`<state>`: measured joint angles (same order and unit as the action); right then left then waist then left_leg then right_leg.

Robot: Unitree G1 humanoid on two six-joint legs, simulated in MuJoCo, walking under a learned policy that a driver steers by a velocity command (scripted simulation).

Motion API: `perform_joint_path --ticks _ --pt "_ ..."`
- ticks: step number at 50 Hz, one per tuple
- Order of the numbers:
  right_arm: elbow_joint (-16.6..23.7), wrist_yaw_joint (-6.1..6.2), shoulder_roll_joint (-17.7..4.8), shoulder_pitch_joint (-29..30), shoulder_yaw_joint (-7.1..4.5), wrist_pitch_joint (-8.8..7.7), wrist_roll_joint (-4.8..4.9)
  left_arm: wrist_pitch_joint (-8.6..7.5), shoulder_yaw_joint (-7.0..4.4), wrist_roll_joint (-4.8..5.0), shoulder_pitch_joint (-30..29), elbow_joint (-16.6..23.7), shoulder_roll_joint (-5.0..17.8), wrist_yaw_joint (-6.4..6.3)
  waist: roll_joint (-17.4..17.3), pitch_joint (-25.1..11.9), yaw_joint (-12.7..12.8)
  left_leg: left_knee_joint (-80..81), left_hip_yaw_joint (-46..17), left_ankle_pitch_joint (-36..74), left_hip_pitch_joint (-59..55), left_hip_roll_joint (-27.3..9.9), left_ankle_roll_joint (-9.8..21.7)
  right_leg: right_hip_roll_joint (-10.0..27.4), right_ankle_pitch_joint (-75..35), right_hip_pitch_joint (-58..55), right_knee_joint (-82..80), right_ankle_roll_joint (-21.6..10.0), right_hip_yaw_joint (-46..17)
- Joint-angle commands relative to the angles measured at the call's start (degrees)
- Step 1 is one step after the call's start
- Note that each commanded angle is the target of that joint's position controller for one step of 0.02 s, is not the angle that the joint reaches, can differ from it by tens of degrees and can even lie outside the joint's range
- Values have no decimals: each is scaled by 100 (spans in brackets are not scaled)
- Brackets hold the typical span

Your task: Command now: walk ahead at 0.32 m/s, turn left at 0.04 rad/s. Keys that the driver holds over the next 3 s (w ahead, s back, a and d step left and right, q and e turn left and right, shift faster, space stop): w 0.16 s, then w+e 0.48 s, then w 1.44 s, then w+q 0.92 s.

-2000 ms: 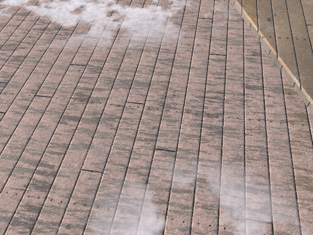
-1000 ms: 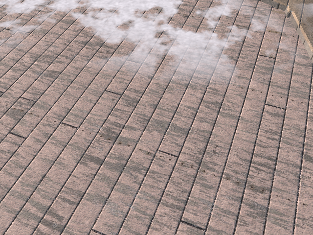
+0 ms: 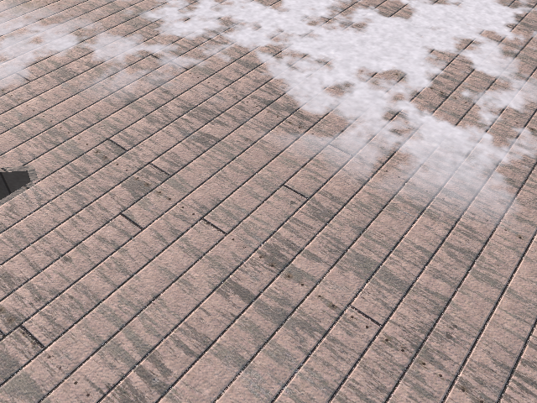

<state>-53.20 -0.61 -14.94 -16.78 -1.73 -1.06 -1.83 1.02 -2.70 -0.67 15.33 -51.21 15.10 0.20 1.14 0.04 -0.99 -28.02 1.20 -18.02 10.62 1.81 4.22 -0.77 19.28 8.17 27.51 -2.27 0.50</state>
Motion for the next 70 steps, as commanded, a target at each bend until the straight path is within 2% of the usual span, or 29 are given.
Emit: perform_joint_path --ticks 1,2,4,8,12,18,20,22,23,24,25,26,28,29,31,34,40,45,48,50,51,52,53,54,56,57,60,64,70 --pt "-262 54 -1167 -1531 -297 -198 24 -224 -17 17 -1289 842 163 73 -1707 725 -753 2377 -3556 -2795 -1690 -1935 884 -285 1020 3271 1529 -208 304" --pt "-256 50 -1041 -1308 -270 -195 -20 -264 -109 -95 -1305 815 555 64 -1024 1037 -570 2441 -3849 -2550 -1368 -2234 1085 -53 929 3493 2319 -300 -191" --pt "-63 64 -794 -648 -211 -267 15 -353 -117 -56 -819 557 538 158 -552 784 -82 2331 -2901 -1595 -1338 -1794 844 242 146 3280 2687 -338 -365" --pt "-272 81 -507 -923 -109 -413 93 -317 -77 -169 -937 494 401 253 -576 439 -100 2268 -1635 617 -1603 -1343 661 408 -669 3247 2806 -54 -2" --pt "-497 123 -484 -1289 -83 -420 54 -266 -4 -117 -1549 707 264 269 -555 651 -272 2256 -837 1794 -1586 -1316 630 348 -992 3574 2421 108 81" --pt "-636 155 -498 -1239 -45 -457 42 -271 94 -111 -2104 1017 166 294 -663 893 -277 2164 24 3099 -1368 -1430 477 178 -1365 2715 1030 -245 547" --pt "-649 183 -618 -1096 -62 -463 48 -293 52 -121 -1754 945 240 254 -701 663 -39 1481 324 5026 -1542 -1474 360 -91 -1162 2048 799 -502 766" --pt "-601 219 -810 -951 -122 -385 23 -349 -82 -121 -467 547 470 210 -762 -119 521 -366 576 6420 -1598 -1454 226 -490 -867 767 587 -748 878" --pt "-537 222 -843 -900 -127 -362 33 -378 -194 -171 410 254 670 166 -633 -579 887 -1672 713 5686 -894 -1336 112 -439 -869 -477 313 -933 607" --pt "-277 173 -521 -978 -48 -389 104 -371 -369 -249 1092 172 1224 81 189 -1205 1007 -3690 813 3264 714 -914 -61 937 218 -1967 57 -1441 -1439" --pt "-51 85 -346 -1015 -63 -456 154 -312 -435 -121 917 202 1473 99 1160 -1703 663 -5431 164 -1011 2395 265 -223 2149 101 -2725 -1069 -2185 -4658" --pt "112 60 -690 -430 -142 -502 62 -287 -437 44 517 190 1359 109 460 -1098 596 -5585 -569 -535 2952 -177 -109 1912 132 -2276 -1235 -2039 -4158" --pt "250 38 -571 -34 -114 -599 73 -320 -307 21 23 220 783 70 -278 -24 254 -4719 -462 197 2695 -633 -111 1526 -1068 -689 -1424 -1688 -2779" --pt "302 43 -514 -3 -112 -525 -6 -357 -269 26 -78 205 670 44 -308 128 71 -4378 -487 182 2380 -738 -191 1260 -1609 -171 -1469 -1562 -2395" --pt "347 13 -372 -120 -89 -313 -108 -443 -233 47 -59 189 597 27 -175 49 -118 -3925 -434 91 1979 -789 -366 985 -2191 269 -1552 -1498 -1932" --pt "557 -36 -287 303 -72 -159 -127 -522 -254 75 251 113 719 14 -66 189 -64 -3186 -195 541 2251 -831 -569 782 -2252 436 -1771 -1428 -1566" --pt "994 -127 -238 1584 -22 -162 -43 -535 -183 79 1099 -125 594 -11 133 296 463 -1499 40 2049 2678 -692 -553 616 -3227 -413 -1726 -781 -1243" --pt "1310 -155 -261 2381 40 -217 13 -525 -127 -30 1490 -267 608 -122 202 429 711 -664 185 1909 2770 -419 -338 866 -3961 -1335 -1502 -805 -1310" --pt "1222 -110 -422 1826 -15 -279 30 -547 -133 -74 1215 -259 758 -178 335 264 300 -195 193 1259 1786 -131 -35 997 -5419 -1484 -922 -693 -1191" --pt "794 23 -674 403 -144 -349 41 -573 -133 -80 1070 -280 825 -132 261 -468 -339 244 224 1214 28 58 249 801 -6095 -1246 624 -555 -969" --pt "620 118 -958 -544 -236 -389 -84 -611 -79 -28 1024 -159 670 -99 -26 -1090 -719 223 -639 891 -1459 -800 522 610 -4667 -262 1979 -504 -858" --pt "534 122 -1573 -1076 -434 -346 -179 -596 25 236 1796 -116 123 -45 -1439 -2004 -514 358 -3387 633 -3250 -2477 1486 -436 -1029 1744 4386 -159 -312" --pt "492 33 -1099 -749 -355 -273 7 -579 -83 34 1506 -176 671 -92 -682 -1668 -426 982 -4147 511 -2788 -2504 1428 -468 850 2422 4865 -277 -630" --pt "572 9 -814 -137 -279 -270 95 -575 -113 -28 987 -40 663 -76 -386 -640 -187 1141 -3229 328 -1800 -2270 1283 -151 356 2633 4797 -297 -704" --pt "550 -6 -385 309 -163 -325 63 -537 -77 -75 563 57 462 5 -183 89 52 1565 -2085 899 -633 -1704 947 219 -66 2437 4245 -296 -572" --pt "451 10 -319 266 -132 -359 80 -468 -65 -138 696 63 400 46 -444 157 200 1673 -1763 1260 -284 -1567 855 310 -130 2195 4015 -237 -516" --pt "221 -9 -400 -24 -155 -491 131 -347 -17 -185 623 60 210 132 -494 174 317 1928 -1243 1812 -99 -1353 878 436 -345 2212 3661 -77 -296" --pt "4 -16 -467 -425 -172 -496 144 -338 36 -167 -470 445 184 171 -441 449 134 2194 -784 2237 -250 -1168 864 679 -1156 2828 2535 140 5" --pt "-246 15 -552 -990 -172 -469 127 -375 135 -82 -1585 784 93 172 -506 436 -207 2006 -485 2890 -841 -1160 650 424 -1902 2439 878 81 330"
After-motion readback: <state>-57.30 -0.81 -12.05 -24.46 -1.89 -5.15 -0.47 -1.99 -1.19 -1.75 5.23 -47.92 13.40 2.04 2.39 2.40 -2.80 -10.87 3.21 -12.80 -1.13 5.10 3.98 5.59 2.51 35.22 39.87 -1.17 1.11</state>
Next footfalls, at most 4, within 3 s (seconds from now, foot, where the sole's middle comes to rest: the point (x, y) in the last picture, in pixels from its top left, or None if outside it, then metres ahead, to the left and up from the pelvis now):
0.46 right None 0.36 -0.11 -0.78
1.02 left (286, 341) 0.72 -0.05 -0.78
1.54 right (372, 277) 0.93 -0.32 -0.78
2.08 left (335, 196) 1.27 -0.24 -0.78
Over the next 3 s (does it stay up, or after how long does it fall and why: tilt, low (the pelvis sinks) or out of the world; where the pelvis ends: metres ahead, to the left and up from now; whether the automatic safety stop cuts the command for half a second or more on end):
stays up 1.52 -0.38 0.00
